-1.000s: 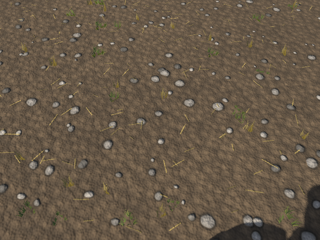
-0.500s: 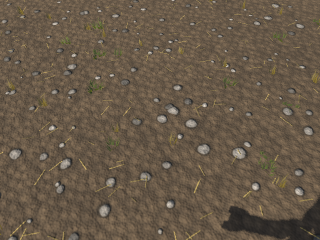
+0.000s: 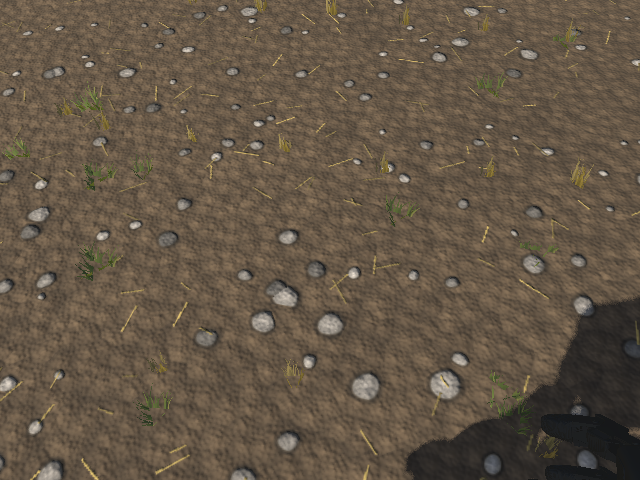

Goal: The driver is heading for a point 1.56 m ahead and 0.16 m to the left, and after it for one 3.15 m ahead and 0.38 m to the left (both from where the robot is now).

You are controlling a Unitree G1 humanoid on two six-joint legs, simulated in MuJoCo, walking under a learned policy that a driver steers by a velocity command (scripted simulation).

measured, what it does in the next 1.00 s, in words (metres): walks ahead: left foot, then right foot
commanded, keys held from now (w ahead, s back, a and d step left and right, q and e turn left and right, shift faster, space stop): w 1.00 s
